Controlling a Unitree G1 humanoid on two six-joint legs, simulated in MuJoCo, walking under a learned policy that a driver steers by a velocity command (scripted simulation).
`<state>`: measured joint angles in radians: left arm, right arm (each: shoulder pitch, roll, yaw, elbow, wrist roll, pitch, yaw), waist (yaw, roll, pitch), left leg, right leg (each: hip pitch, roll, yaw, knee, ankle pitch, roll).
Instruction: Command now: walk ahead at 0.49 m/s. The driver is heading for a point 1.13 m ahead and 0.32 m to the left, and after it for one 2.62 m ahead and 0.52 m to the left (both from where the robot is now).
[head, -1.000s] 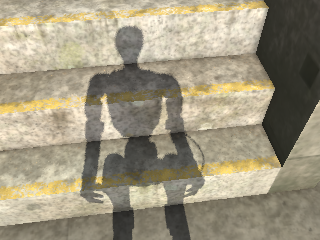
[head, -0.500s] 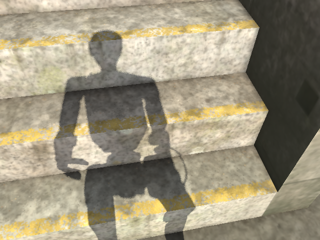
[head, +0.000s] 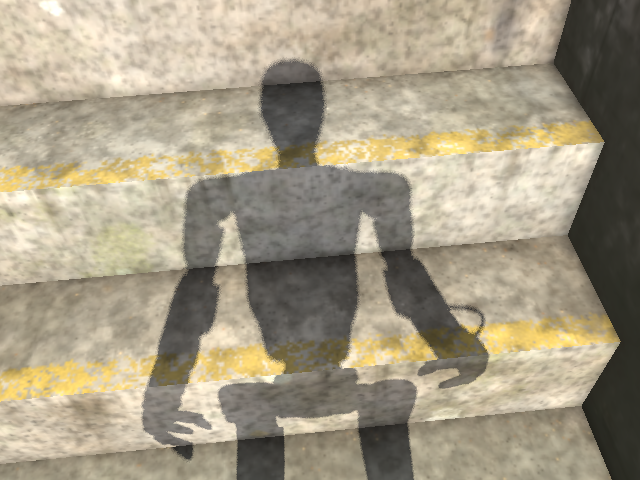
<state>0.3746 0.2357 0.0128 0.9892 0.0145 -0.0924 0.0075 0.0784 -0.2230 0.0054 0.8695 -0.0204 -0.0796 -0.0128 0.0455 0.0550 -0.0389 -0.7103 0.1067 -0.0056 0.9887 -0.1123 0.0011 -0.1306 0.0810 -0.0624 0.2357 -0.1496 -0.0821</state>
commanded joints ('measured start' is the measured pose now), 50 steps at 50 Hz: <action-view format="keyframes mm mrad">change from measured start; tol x64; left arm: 1 90 108 14 9 7 10 21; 42 -784 -240 -194 -419 -29 23 -37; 50 92 178 11 -57 61 132 -2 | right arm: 1 27 -28 -4 -24 10 12 3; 50 300 0 1 280 8 -57 49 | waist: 1 -18 -176 35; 47 142 369 -314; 50 225 -305 -405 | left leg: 1 -217 4 21 322 -126 5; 7 -1153 -8 -158 1308 -622 28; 15 380 -156 261 504 -378 70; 18 788 172 -808 -409 -159 328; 39 500 133 -105 -801 -139 63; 47 879 218 63 -534 2254 197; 49 399 81 -7 -55 1743 242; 50 67 -187 -73 543 351 181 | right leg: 1 141 -399 319 -88 91 -217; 12 -92 -322 108 -182 41 -51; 16 -13 -334 43 155 1883 -49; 19 -371 77 428 1411 26 14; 34 -1419 -14 211 2140 254 -42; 40 -1584 -68 15 1825 224 -15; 45 -523 5 -312 1232 -184 -91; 50 110 -417 1109 8 -650 -411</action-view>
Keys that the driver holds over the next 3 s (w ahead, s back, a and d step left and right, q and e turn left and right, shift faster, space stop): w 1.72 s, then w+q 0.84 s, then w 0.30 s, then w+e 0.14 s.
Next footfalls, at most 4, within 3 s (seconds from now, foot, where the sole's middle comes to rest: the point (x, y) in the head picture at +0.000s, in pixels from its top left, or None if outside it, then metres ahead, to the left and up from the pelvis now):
0.32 left None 0.38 0.22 -0.57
0.94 right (325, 311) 0.65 0.07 -0.35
1.40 left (172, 145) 0.82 0.31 -0.14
1.96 right None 1.10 0.05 0.08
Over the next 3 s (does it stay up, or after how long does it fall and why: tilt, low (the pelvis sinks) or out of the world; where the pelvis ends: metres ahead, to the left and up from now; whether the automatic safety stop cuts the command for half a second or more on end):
stays up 1.36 0.37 1.10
